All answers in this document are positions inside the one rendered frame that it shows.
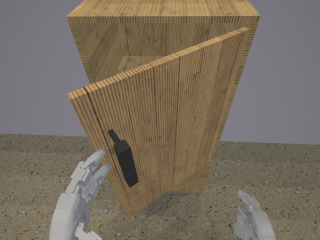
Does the handle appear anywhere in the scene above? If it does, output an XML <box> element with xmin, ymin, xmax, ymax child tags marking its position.
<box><xmin>108</xmin><ymin>129</ymin><xmax>139</xmax><ymax>187</ymax></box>

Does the robot right hand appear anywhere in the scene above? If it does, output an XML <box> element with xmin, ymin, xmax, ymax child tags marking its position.
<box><xmin>234</xmin><ymin>190</ymin><xmax>276</xmax><ymax>240</ymax></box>

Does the robot left hand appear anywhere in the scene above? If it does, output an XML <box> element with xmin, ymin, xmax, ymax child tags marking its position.
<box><xmin>48</xmin><ymin>148</ymin><xmax>111</xmax><ymax>240</ymax></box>

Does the cupboard door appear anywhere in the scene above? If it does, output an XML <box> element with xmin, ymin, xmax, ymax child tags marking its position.
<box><xmin>67</xmin><ymin>27</ymin><xmax>251</xmax><ymax>219</ymax></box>

